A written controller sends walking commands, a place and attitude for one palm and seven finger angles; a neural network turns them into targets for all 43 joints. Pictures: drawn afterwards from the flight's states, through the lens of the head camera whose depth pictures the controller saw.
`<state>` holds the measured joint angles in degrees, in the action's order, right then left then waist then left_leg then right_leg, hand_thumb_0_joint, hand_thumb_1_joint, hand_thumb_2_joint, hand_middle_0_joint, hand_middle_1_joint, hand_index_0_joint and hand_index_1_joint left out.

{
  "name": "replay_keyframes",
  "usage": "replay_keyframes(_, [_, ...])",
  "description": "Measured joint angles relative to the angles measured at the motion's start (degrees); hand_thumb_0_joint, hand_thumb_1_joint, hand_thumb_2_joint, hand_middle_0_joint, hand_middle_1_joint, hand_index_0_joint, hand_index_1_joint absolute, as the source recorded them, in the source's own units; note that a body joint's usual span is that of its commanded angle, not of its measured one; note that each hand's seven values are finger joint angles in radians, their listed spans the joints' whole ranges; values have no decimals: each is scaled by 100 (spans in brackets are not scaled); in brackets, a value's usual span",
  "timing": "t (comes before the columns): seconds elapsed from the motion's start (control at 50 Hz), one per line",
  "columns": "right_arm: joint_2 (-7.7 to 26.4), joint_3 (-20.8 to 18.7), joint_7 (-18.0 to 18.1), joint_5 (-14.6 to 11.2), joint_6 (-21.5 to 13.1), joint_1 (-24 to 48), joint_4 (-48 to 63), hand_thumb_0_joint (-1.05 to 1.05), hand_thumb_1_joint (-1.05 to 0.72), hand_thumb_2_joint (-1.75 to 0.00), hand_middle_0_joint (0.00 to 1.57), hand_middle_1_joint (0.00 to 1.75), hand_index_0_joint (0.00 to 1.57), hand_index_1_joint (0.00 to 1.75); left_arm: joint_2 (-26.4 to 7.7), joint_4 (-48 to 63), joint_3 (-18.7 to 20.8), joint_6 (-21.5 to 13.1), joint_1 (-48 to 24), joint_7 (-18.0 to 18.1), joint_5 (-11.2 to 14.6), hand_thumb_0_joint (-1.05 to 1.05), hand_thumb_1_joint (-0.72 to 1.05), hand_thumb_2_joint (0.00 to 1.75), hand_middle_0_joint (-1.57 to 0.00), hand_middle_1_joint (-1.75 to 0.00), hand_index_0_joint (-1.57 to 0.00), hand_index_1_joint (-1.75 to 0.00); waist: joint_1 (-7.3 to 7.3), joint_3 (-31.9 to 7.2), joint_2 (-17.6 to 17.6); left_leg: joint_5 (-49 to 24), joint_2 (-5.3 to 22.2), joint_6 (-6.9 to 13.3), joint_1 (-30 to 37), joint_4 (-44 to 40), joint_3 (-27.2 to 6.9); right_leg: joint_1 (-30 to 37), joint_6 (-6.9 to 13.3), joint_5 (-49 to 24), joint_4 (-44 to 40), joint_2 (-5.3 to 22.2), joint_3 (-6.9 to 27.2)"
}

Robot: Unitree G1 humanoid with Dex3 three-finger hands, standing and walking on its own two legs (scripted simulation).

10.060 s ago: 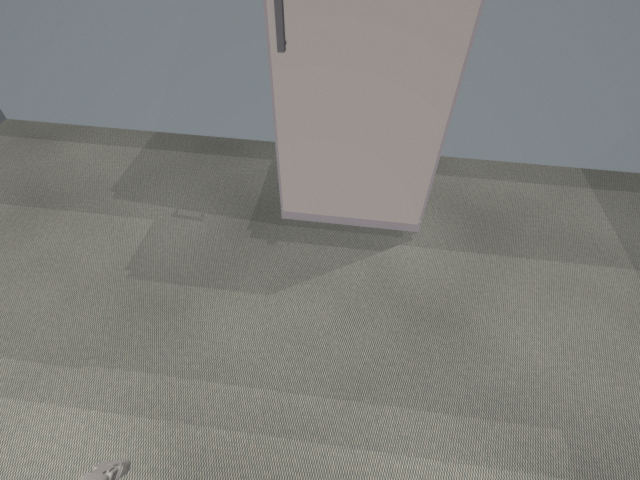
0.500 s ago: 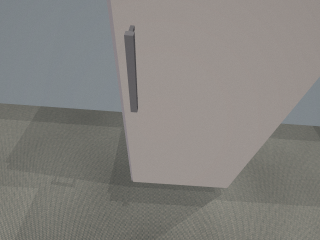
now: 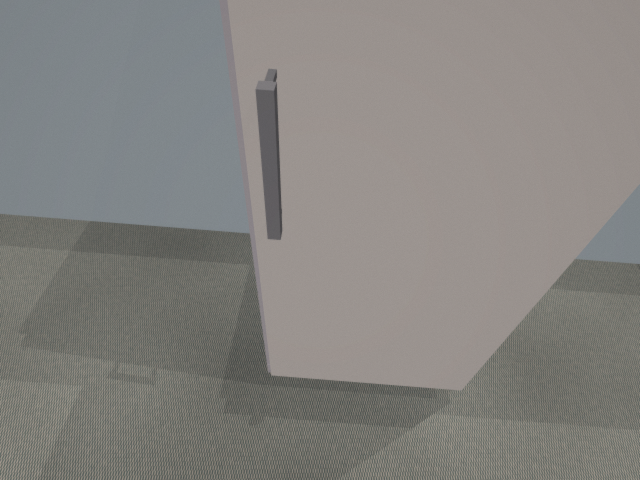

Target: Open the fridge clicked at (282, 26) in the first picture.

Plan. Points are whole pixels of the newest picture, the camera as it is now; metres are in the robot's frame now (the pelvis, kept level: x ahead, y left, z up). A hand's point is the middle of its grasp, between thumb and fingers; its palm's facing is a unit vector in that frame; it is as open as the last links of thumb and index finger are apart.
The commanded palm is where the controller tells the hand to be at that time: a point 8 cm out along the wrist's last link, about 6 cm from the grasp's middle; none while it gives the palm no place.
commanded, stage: come to a stop and stand still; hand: left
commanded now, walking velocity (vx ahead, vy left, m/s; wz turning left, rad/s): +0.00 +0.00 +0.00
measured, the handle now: (273, 164) +0.49 +0.11 +0.14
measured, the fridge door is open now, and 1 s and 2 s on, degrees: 0 0 0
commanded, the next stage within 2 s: look again from close up in 0.16 s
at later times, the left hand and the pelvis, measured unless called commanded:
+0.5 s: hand out of the picture +0.04 +0.20 -0.17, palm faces -0.02 -0.97 -0.24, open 7.4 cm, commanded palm none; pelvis +0.01 -0.01 +0.00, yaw +0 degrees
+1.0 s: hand out of the picture +0.02 +0.18 -0.17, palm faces +0.00 -0.98 -0.22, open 7.4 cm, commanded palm none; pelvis +0.02 -0.02 +0.00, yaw +0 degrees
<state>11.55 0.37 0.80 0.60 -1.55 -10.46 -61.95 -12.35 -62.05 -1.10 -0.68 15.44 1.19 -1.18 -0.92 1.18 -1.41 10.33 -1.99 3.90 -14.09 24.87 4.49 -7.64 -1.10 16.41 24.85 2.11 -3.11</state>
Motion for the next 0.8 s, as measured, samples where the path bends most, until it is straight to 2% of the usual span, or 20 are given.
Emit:
replay_keyframes(0.36, [109,20,6,8,20,-83,-189,1,-91,-90,20,30,20,30,-163,3,36,24,-233,-23,17,0,91,90,-20,-30,-20,-29,73,58,-4,12,-1,-44,148,-145,-6,145,26,15,-144,-9,-1])
replay_keyframes(0.8, [69,50,27,-1,18,10,-253,1,-91,-90,21,30,20,30,-69,-106,11,18,-128,-23,25,1,91,90,-20,-30,-20,-29,31,41,-5,0,39,-118,267,-240,-57,288,87,5,-272,-61,-44])
